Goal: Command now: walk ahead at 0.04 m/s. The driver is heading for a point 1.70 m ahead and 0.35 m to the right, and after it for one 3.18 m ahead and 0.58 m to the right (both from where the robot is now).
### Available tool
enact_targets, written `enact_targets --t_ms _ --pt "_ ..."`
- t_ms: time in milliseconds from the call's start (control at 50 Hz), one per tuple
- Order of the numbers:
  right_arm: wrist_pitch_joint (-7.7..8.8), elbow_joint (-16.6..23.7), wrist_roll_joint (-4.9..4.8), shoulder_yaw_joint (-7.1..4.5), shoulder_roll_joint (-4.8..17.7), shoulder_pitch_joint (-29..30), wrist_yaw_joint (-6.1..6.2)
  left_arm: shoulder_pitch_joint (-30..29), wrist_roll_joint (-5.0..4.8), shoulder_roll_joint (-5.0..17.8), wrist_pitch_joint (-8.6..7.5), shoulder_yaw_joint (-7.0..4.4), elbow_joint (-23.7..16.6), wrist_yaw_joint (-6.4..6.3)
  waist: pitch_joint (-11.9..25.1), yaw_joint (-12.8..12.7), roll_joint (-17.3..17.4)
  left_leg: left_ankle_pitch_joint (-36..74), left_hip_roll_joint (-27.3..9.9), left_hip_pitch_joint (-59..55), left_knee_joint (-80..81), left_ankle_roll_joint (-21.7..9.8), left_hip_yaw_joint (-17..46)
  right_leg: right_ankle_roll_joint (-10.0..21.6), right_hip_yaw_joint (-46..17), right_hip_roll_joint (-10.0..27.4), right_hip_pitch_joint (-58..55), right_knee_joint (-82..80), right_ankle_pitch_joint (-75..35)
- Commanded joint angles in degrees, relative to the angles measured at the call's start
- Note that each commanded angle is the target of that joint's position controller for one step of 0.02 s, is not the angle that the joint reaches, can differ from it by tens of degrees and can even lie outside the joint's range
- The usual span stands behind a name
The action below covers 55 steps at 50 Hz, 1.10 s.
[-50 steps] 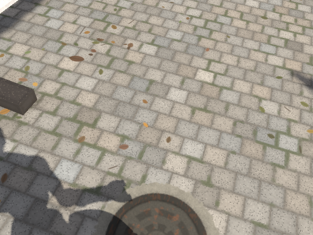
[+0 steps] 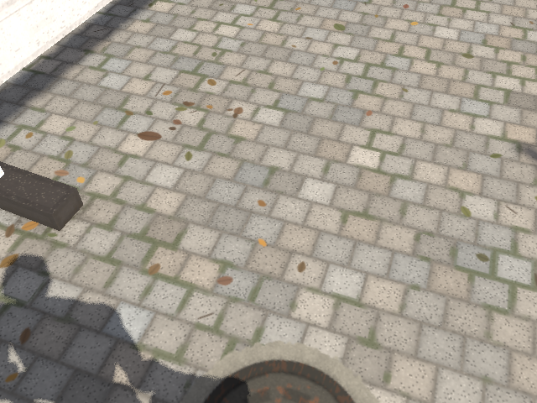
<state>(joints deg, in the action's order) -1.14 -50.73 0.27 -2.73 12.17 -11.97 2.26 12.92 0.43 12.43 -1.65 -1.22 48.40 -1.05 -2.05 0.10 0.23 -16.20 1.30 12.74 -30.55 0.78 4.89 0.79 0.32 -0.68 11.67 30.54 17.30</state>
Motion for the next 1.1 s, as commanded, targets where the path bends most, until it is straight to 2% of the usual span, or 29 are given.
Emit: enact_targets --t_ms 20,60,100,120,140,200,240,260,280,300,320,340,360,380,420,480,560,660,700,740,760,780,800,820,860,900,960,1020,1100 --pt "0.5 0.52 -0.06 -1.26 5.4 -1.41 0.31 1.33 -0.07 5.74 -0.57 -1.31 -1.07 -0.27 2.45 0.1 -0.62 6.09 -1.41 -2.51 4.08 -1.37 1.23 1.22 -3.2 2.63 1.76 -7.23 -1.42" --pt "0.71 -0.23 -0.77 -1.59 5.85 -1.69 0.36 2.46 -0.91 8.48 -0.11 -2.25 -0.29 -0.64 -0.71 -0.61 -3.76 -12.13 1.74 3.45 -0.17 -2.23 -2.42 4.28 -6.95 4.0 2.97 -10.11 19.2" --pt "2.56 1.45 -1.44 -1.29 4.61 1.6 -0.13 6.05 -1.52 11.1 -0.57 -2.95 0.58 -0.94 -4.96 -2.12 -9.51 -12.66 1.86 13.01 -9.56 -2.49 -6.04 10.54 -21.89 14.32 1.38 -19.14 33.48" --pt "3.68 2.31 -1.79 -1.17 4.49 3.64 -0.56 6.2 -1.6 12.49 -1.03 -3.45 0.85 -1.06 -7.65 -2.52 -10.64 -9.97 -0.66 15.48 -13.69 -2.97 -4.9 13.54 -28.65 19.12 2.8 -22.27 33.17" --pt "4.5 2.57 -2.03 -1.4 5.21 4.6 -0.99 5.84 -1.25 12.57 -1.57 -3.55 0.79 -1.1 -8.31 -2.55 -9.84 -11.09 -2.59 17.97 -16.47 -3.6 -3.35 14.58 -30.52 20.73 2.02 -23.08 29.16" --pt "5.99 1.46 -2.21 -1.42 5.32 2.78 -2.2 2.11 -2.17 12.1 -2.02 -3.58 -0.14 -0.49 -4.89 -0.54 -7.59 -10.95 -3.97 12.59 -7.86 -5.12 -4.48 11.33 -21.41 17.11 -0.34 -21.59 15.82" --pt "6.38 -2.65 -1.69 -1.87 4.74 -4.33 -2.6 -0.24 -2.91 12.05 -1.39 -3.63 -0.11 -0.22 -1.34 3.08 -6.52 3.5 0.18 -5.14 2.71 -4.05 -9.39 8.62 -11.85 11.14 6.79 -16.83 9.44" --pt "6.11 -4.9 -1.48 -2.38 5.13 -8.93 -2.59 0.28 -2.54 10.67 -1.24 -3.26 0.11 -0.13 0.35 4.57 -5.2 4.78 1.54 -11.9 3.42 -3.19 -9.82 7.5 -9.17 8.92 9.93 -12.63 8.29" --pt "5.99 -6.25 -1.58 -2.9 6.3 -14.29 -2.39 -0.93 -2.04 7.75 -1.5 -2.33 -0.4 0.11 1.52 6.81 -0.89 1.14 -2.65 -18.39 6.49 -4.42 -3.11 5.18 -5.4 5.97 15.12 -2.77 5.16" --pt "6.01 -6.56 -1.56 -3.81 11.55 -20.19 -1.79 -1.88 -1.02 3.25 -2.17 -1.03 -2.29 0.41 3.96 7.88 13.98 -6.72 -16.22 -24.69 15.64 -10.01 18.79 0.83 1.63 0.33 24.76 18.33 7.4" --pt "6.77 -6.53 -0.67 -3.7 13.48 -20.74 -2.66 -2.41 -2.53 5.33 -3.19 -1.74 -3.95 0.21 2.22 7.13 16.06 -15.94 -23.64 -22.58 21.71 -17.62 36.3 1.06 -3.09 -1.84 33.22 30.44 15.51" --pt "7.53 -4.9 -0.69 -2.64 10.72 -15.06 -2.86 -2.38 -3.67 8.03 -3.88 -2.31 -3.85 0.41 -2.61 4.55 8.41 -20.72 -23.48 -19.96 22.11 -17.6 33.51 2.39 -6.27 2.59 38.2 36.06 11.48" --pt "7.92 -3.66 -0.69 -1.91 8.62 -11.42 -3.02 -2.16 -3.68 8.75 -4.35 -2.46 -3.28 0.85 -4.37 3.19 6.1 -17.93 -20.83 -18.47 22.36 -15.21 27.18 3.47 -6.06 4.74 39.33 36.66 5.16" --pt "7.93 -2.81 -0.56 -1.53 8.46 -9.07 -3.25 -2.09 -2.82 8.52 -4.65 -2.59 -2.63 0.98 -4.07 2.2 4.29 -11.54 -18.56 -17.34 22.79 -13.17 21.83 3.7 -5.26 6.25 38.37 35.19 0.41" --pt "7.32 -3.01 -0.34 -0.59 6.33 -9.5 -3.24 -3.06 -1.66 8.23 -4.57 -2.87 -2.46 1.66 -3.31 1.75 4.54 2.62 -14.92 -15.73 23.31 -10.71 12.72 2.78 -3.75 7.91 35.1 30.83 -5.86" --pt "6.61 -4.34 -0.32 -0.4 7.17 -13.49 -2.36 -6.42 -1.22 5.9 -3.83 -2.27 -3.48 2.21 -3.02 2.66 4.27 17.15 -12.8 -14.81 23.54 -11.29 5.53 0.13 -0.64 7.27 34.63 24.7 -11.02" --pt "6.23 -4.55 -0.35 -0.35 9.14 -14.99 -1.3 -16.07 -1.59 3.95 -3.87 -1.05 -6.96 2.56 -4.92 4.66 4.35 17.95 -11.12 -9.46 25.78 -10.8 0.62 -1.18 1.97 4.71 27.91 8.33 -19.74" --pt "5.95 -5.9 -1.37 -0.81 9.94 -16.66 -1.1 -20.73 -2.08 5.74 -4.25 -1.11 -9.33 3.85 -6.38 3.54 4.75 21.75 -15.07 -15.57 23.99 -10.24 -0.38 1.7 0.67 3.55 25.1 -0.08 -20.09" --pt "5.43 -5.47 -1.08 -1.35 11.18 -15.22 -1.07 -17.54 -1.91 7.78 -4.45 -1.93 -8.83 4.1 -2.93 0.72 5.7 36.07 -15.91 -19.24 18.3 -9.03 -1.15 3.64 1.51 1.77 19.58 -0.72 -16.43" --pt "4.35 -4.8 -0.32 -1.5 11.49 -13.73 -1.1 -3.2 -2.05 11.57 -4.11 -4.09 -4.72 3.45 6.83 -6.73 6.82 53.59 -13.1 -17.62 0.91 -7.01 -3.72 6.53 4.16 -1.83 0.86 -0.54 -14.34" --pt "4.2 -3.54 0.33 -0.77 10.09 -13.83 -1.11 7.62 -1.57 14.47 -3.79 -5.05 -2.21 2.79 14.54 -10.63 3.6 40.94 -10.87 -4.7 -15.48 -5.48 -4.4 9.68 -4.77 6.07 -18.1 1.88 -13.07" --pt "5.28 -3.3 0.03 1.65 1.09 -22.58 -1.95 12.45 -0.27 19.09 -3.67 -5.96 -0.48 3.01 24.84 -5.94 -13.32 1.53 1.29 17.69 -39.38 -1.14 -4.35 19.92 -34.34 21.77 -38.34 -4.37 -2.49" --pt "6.89 -4.76 -1.08 0.84 4.96 -20.84 -2.19 10.53 -0.25 13.86 -3.62 -4.39 -0.61 3.05 24.99 -6.89 -11.88 -16.09 2.28 22.3 -47.11 -1.85 4.43 19.31 -44.06 22.92 -35.43 -12.93 -6.61" --pt "7.59 -2.54 -2.54 -0.46 9.29 -14.62 -2.26 3.99 -0.43 11.6 -3.75 -3.51 -1.34 2.96 14.34 -5.21 -9.24 -13.65 -0.8 25.53 -49.85 -2.15 2.88 16.44 -32.89 21.33 -25.46 -12.61 -16.29" --pt "7.29 -1.73 -1.54 -0.9 9.29 -9.86 -1.2 -4.11 -0.23 8.21 -4.19 -2.45 -2.36 3.39 6.49 -1.13 -0.62 -6.99 -5.71 20.24 -44.2 -1.46 -0.15 13.99 -16.51 16.69 -7.79 -13.5 -36.78" --pt "5.57 -2.07 -0.97 -0.95 6.9 -11.94 -0.67 -5.61 0.66 6.55 -4.84 -1.93 -1.16 3.83 5.98 1.8 -3.19 -4.39 -7.41 13.07 -38.84 -1.11 -0.36 12.9 -9.46 13.47 0.08 -16.0 -42.93" --pt "4.0 -1.18 -0.32 -0.73 5.03 -11.33 -0.18 -5.45 1.17 7.61 -5.21 -1.77 1.16 3.17 5.51 3.62 -4.12 -0.42 -7.28 10.85 -29.51 0.37 -1.41 14.12 -4.26 12.2 4.67 -17.45 -49.51" --pt "3.49 0.75 0.15 -0.24 4.89 -5.25 -0.14 -5.67 0.92 9.28 -4.19 -1.88 2.23 1.92 6.35 2.33 -4.53 7.74 -7.27 8.78 -15.85 1.06 -2.29 12.68 -0.97 10.46 4.44 -17.26 -46.62" --pt "2.76 1.97 -0.35 -0.59 6.86 0.55 -0.41 -2.87 0.47 10.65 -2.62 -1.92 4.57 1.35 5.9 -0.07 -4.0 11.41 -6.06 6.46 -6.87 1.08 -2.19 12.21 -3.24 11.73 2.17 -17.33 -32.98"
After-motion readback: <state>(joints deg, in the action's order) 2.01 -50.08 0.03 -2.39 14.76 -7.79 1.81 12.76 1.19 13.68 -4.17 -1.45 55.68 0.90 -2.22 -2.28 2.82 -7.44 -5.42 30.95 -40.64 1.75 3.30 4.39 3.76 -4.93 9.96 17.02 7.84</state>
